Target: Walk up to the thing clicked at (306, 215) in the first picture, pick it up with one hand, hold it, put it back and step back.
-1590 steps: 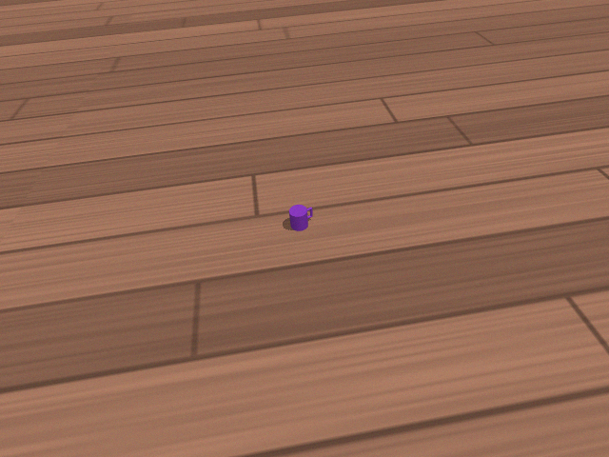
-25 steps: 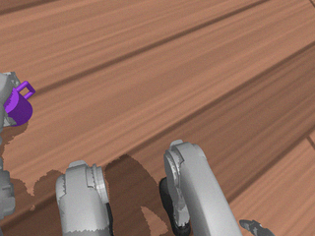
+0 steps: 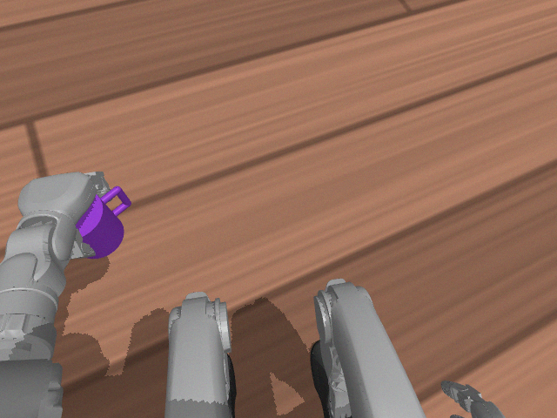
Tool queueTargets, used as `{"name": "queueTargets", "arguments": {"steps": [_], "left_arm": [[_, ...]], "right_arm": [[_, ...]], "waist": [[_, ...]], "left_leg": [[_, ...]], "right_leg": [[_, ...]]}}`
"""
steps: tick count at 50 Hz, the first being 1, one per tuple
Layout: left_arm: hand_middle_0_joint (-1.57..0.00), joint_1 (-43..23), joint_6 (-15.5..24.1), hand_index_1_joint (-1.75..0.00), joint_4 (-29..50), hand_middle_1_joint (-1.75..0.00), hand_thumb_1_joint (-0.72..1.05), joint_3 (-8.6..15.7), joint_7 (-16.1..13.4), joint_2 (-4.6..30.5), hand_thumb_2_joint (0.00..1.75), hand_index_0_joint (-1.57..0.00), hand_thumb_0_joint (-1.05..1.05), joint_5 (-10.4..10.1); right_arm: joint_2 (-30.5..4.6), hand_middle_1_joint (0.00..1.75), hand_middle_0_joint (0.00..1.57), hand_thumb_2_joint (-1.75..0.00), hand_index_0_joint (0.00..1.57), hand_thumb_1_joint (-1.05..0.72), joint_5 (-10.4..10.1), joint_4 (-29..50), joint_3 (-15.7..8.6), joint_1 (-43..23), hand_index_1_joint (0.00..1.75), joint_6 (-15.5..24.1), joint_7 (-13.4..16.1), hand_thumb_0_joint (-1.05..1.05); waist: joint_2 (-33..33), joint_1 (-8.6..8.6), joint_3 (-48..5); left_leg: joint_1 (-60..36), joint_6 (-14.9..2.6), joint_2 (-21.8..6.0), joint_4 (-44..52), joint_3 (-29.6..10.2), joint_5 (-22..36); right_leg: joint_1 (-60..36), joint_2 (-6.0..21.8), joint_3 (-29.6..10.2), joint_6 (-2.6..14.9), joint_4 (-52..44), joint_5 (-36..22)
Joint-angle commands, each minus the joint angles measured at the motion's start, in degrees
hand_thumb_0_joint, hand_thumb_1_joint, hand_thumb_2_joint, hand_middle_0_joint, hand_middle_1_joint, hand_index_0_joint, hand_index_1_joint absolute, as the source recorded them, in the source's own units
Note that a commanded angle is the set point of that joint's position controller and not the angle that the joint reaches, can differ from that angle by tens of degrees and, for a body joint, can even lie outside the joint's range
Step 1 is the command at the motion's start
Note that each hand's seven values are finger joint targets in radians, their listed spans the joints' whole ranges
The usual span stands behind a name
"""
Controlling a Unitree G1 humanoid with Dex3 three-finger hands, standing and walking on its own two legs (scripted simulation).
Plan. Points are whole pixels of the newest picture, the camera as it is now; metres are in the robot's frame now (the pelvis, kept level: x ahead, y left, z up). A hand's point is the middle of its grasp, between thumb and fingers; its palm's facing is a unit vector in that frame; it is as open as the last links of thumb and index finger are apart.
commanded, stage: lift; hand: left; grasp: from above
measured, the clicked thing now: (95, 218) +0.45 +0.30 -0.14
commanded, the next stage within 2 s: hold in 1.08 s
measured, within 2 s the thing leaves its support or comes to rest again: neither
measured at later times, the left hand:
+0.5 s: hand out of the picture +0.36 +0.28 +0.10, palm faces -0.44 -0.13 -0.89, open 10.6 cm
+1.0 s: hand out of the picture +0.37 +0.26 +0.20, palm faces -0.43 -0.13 -0.90, open 10.6 cm
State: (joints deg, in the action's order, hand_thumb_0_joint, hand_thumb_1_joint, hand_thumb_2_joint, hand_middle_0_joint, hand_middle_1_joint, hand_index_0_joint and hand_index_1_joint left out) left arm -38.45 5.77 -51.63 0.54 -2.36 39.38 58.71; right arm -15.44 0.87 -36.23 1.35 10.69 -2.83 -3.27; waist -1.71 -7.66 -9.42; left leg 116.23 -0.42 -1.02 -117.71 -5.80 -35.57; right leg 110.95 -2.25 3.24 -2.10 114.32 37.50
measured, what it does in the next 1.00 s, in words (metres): rises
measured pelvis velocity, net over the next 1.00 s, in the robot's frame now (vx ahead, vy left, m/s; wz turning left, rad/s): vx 0.06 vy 0.01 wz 0.07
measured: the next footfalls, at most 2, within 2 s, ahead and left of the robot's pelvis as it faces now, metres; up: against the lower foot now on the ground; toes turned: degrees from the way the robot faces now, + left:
none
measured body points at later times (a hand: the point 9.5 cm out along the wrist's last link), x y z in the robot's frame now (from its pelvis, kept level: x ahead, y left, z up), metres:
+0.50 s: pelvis +0.02 +0.00 +0.18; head +0.12 +0.03 +0.62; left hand +0.37 +0.28 +0.15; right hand +0.14 -0.26 +0.07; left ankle +0.09 +0.12 -0.40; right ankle +0.10 -0.13 -0.40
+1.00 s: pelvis +0.06 +0.01 +0.28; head +0.12 +0.01 +0.73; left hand +0.39 +0.27 +0.25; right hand +0.16 -0.25 +0.16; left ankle +0.09 +0.12 -0.40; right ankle +0.10 -0.13 -0.40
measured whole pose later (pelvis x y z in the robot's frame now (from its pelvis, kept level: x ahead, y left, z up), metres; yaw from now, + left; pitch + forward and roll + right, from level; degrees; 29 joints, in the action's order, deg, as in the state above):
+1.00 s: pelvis +0.06 +0.01 +0.28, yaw +4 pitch +12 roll -2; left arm -19.9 -2.9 -48.3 -9.4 -8.1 22.9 56.5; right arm -13.5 -1.8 -43.2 -1.8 15.1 1.9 2.4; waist -1.7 -3.6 -5.9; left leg 43.8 -0.4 -1.5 -54.6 -0.2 -23.0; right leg 41.2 -1.2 -1.4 -1.4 52.3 23.4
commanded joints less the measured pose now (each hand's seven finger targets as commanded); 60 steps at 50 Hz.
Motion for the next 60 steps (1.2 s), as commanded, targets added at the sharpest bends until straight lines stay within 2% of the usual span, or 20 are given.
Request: {"name": "queueTargets", "arguments": {"steps": [1,5,6,10,11,12,15,16,19,24,26,28,33,38,45,46,51,52,55,60], "left_arm": [[-0.89,-17.64,-1.15,-1.00,16.84,-1.03,0.58,4.10,-2.20,14.54,1.05,-0.92,0.00,-1.99],[-0.87,-13.82,-2.48,-1.01,20.76,-1.04,0.55,3.70,-2.25,12.94,1.06,-0.90,0.00,-2.45],[-0.87,-12.34,-2.80,-1.01,21.27,-1.04,0.55,4.54,-2.47,13.58,1.07,-0.90,0.00,-2.60],[-0.86,-8.67,-3.91,-1.02,22.93,-1.05,0.56,3.42,-2.12,11.00,1.04,-0.89,0.00,-2.86],[-0.88,-7.23,-4.23,-1.02,22.68,-1.05,0.57,2.19,-2.26,9.09,1.04,-0.91,0.00,-2.79],[-0.88,-7.78,-4.48,-1.02,24.70,-1.05,0.58,2.87,-2.65,9.84,1.06,-0.91,0.00,-2.80],[-0.90,-3.83,-5.35,-1.04,23.39,-1.06,0.59,1.62,-2.92,6.90,1.09,-0.92,0.00,-3.18],[-0.88,-3.48,-5.49,-1.05,23.54,-1.07,0.58,2.16,-2.91,7.59,1.08,-0.91,0.00,-3.04],[-0.90,-1.20,-5.74,-1.02,20.88,-1.04,0.57,0.13,-2.93,4.36,1.09,-0.91,0.00,-2.47],[-0.87,-0.60,-5.17,-1.04,19.05,-1.07,0.57,-1.39,-3.48,1.96,1.06,-0.90,0.00,-2.71],[-0.87,0.19,-4.76,-1.03,17.64,-1.06,0.57,-3.02,-3.74,0.11,1.03,-0.90,0.00,-2.57],[-0.83,0.02,-4.28,-1.04,17.67,-1.07,0.53,-2.49,-4.55,0.38,1.03,-0.86,0.00,-2.15],[-0.85,-3.07,-4.28,-1.05,18.33,-1.09,0.55,-4.12,-7.26,-1.25,1.04,-0.88,0.00,-0.89],[-0.87,-1.41,-5.92,-1.04,16.02,-1.07,0.58,-3.92,-9.55,-1.47,1.06,-0.91,0.00,-0.77],[-0.88,1.46,-8.84,-1.03,13.35,-1.06,0.59,-5.55,-8.65,-4.37,1.04,-0.92,0.00,-1.72],[-0.86,1.71,-9.04,-1.02,13.04,-1.06,0.57,-6.33,-8.19,-5.62,1.03,-0.90,0.00,-2.10],[-0.90,3.31,-8.80,-0.99,13.99,-1.02,0.58,-5.96,-6.82,-5.13,1.00,-0.93,0.00,-2.59],[-0.90,2.70,-8.71,-0.98,14.29,-1.01,0.57,-6.98,-6.64,-6.53,1.02,-0.92,0.00,-2.72],[-0.89,2.61,-8.34,-1.01,15.98,-1.04,0.57,-5.37,-6.76,-4.62,1.03,-0.92,0.00,-2.00],[-0.87,2.57,-7.90,-0.99,17.77,-1.03,0.57,-5.92,-7.29,-5.57,1.00,-0.91,0.00,-1.42]], "right_arm": [[-11.75,0.30,0.20,-0.90,0.20,-0.90,-0.66,3.12,-4.87,8.55,0.30,0.79,1.91,0.00],[-10.58,0.30,0.20,-0.90,0.20,-0.90,-1.20,3.53,-5.11,7.56,0.30,0.73,2.93,0.00],[-10.32,0.30,0.20,-0.90,0.20,-0.90,-1.33,3.36,-5.03,7.07,0.30,0.76,3.28,0.00],[-9.61,0.30,0.20,-0.90,0.20,-0.90,-1.87,3.08,-5.16,5.80,0.30,1.06,4.28,0.00],[-9.04,0.30,0.20,-0.90,0.20,-0.90,-1.92,2.92,-5.16,5.77,0.30,1.17,4.48,0.00],[-8.98,0.30,0.20,-0.90,0.20,-0.90,-2.12,2.93,-5.10,5.63,0.30,1.25,4.66,0.00],[-8.27,0.30,0.20,-0.90,0.20,-0.90,-2.54,2.35,-4.92,4.99,0.30,1.70,5.18,0.00],[-8.40,0.30,0.20,-0.90,0.20,-0.90,-2.65,2.14,-5.08,4.82,0.30,1.90,5.46,0.00],[-8.01,0.30,0.20,-0.90,0.20,-0.90,-2.84,1.59,-4.87,4.01,0.30,2.66,6.07,0.00],[-7.30,0.30,0.20,-0.90,0.20,-0.90,-3.19,1.05,-4.89,4.20,0.30,4.43,6.68,0.00],[-7.06,0.30,0.20,-0.90,0.20,-0.91,-3.33,1.00,-4.90,4.25,0.30,5.15,6.81,0.00],[-7.09,0.30,0.20,-0.90,0.20,-0.91,-3.18,0.64,-5.33,4.36,0.30,5.75,6.90,0.00],[-7.01,0.30,0.20,-0.90,0.20,-0.90,-2.96,-0.32,-5.28,5.29,0.30,6.72,6.87,0.00],[-7.27,0.30,0.20,-0.90,0.20,-0.90,-2.95,-0.90,-5.68,5.31,0.30,6.98,6.67,0.00],[-6.93,0.30,0.20,-0.90,0.20,-0.90,-2.86,-1.87,-5.84,6.45,0.30,6.45,6.47,0.00],[-6.81,0.30,0.20,-0.90,0.20,-0.90,-2.78,-1.83,-5.86,6.55,0.30,6.51,6.40,0.00],[-6.99,0.30,0.20,-0.90,0.20,-0.90,-2.78,-0.85,-6.11,5.99,0.30,6.20,6.22,0.00],[-6.77,0.30,0.20,-0.90,0.20,-0.90,-2.84,-0.74,-6.03,6.06,0.30,6.14,6.19,0.00],[-6.80,0.30,0.20,-0.90,0.20,-0.90,-2.78,-0.54,-6.16,6.07,0.30,5.96,6.26,0.00],[-7.18,0.30,0.20,-0.90,0.20,-0.90,-2.93,-0.22,-6.41,5.35,0.30,5.76,6.22,0.00]], "waist": [[-13.70,0.45,-38.06],[-12.16,1.36,-37.15],[-11.04,1.73,-36.99],[-11.00,1.93,-34.71],[-9.53,1.74,-33.05],[-9.12,1.78,-33.53],[-7.11,1.93,-30.04],[-7.84,2.10,-29.09],[-7.16,1.98,-22.90],[-5.56,2.18,-19.15],[-4.77,2.05,-16.91],[-5.63,2.78,-18.19],[-6.23,2.75,-16.84],[-4.30,3.45,-16.27],[-2.10,4.24,-15.62],[-2.34,3.83,-15.02],[-1.90,4.65,-12.89],[-1.31,4.11,-12.68],[-1.49,4.61,-13.19],[-2.09,4.45,-11.87]], "left_leg": [[-38.85,-1.33,-0.33,22.04,0.66,3.82],[-42.30,-1.38,0.03,26.49,2.00,4.04],[-43.45,-1.39,0.08,27.71,2.08,4.27],[-49.57,-1.33,0.01,32.99,2.38,5.98],[-50.43,-1.38,0.07,33.74,2.85,6.53],[-51.48,-1.40,0.32,34.98,3.27,6.49],[-55.01,-1.31,0.52,39.36,3.72,6.80],[-56.51,-1.15,0.40,41.27,3.50,6.21],[-59.79,-0.67,-0.15,47.47,1.87,3.32],[-63.98,-0.55,0.27,52.89,2.74,4.93],[-65.38,-0.54,0.45,55.08,3.08,4.79],[-68.87,-0.31,0.37,57.40,2.95,5.81],[-75.54,0.15,0.41,62.40,3.21,8.82],[-80.95,0.36,0.69,66.41,4.28,13.45],[-86.21,0.17,1.19,69.74,5.03,24.17],[-86.99,0.36,1.10,70.60,4.91,24.78],[-90.28,0.39,1.11,74.25,5.30,25.94],[-90.71,0.27,1.19,74.54,5.34,26.72],[-92.01,0.20,1.45,75.46,5.62,28.98],[-95.90,0.70,1.22,78.40,5.52,29.02]], "right_leg": [[-19.92,-1.04,2.41,3.64,-17.09,-9.01],[-26.70,-1.11,1.43,3.50,-23.14,-8.86],[-28.64,-1.10,1.24,3.42,-24.66,-8.85],[-33.51,-0.98,0.48,3.31,-29.82,-9.85],[-34.76,-1.10,0.30,3.28,-31.91,-9.90],[-37.28,-1.00,-0.09,3.28,-33.89,-9.76],[-42.59,-1.00,-0.71,3.20,-38.74,-10.02],[-43.61,-0.89,-0.92,3.21,-39.94,-9.61],[-45.64,-1.02,-0.80,3.23,-43.14,-8.13],[-52.15,-0.95,-2.16,3.30,-50.08,-8.81],[-54.06,-0.90,-2.50,3.32,-52.82,-8.57],[-56.38,-0.95,-2.59,3.24,-54.74,-9.55],[-60.96,-1.05,-2.52,3.33,-59.20,-12.53],[-66.92,-0.86,-2.94,3.18,-64.22,-15.93],[-75.44,-0.70,-3.86,2.68,-68.64,-26.32],[-75.71,-0.72,-3.68,2.79,-69.13,-26.49],[-79.10,-0.55,-3.37,2.78,-72.74,-26.91],[-79.54,-0.50,-3.54,2.69,-73.22,-27.92],[-82.05,-0.35,-4.06,2.52,-74.54,-30.22],[-82.40,-0.38,-3.67,2.84,-76.27,-29.14]]}}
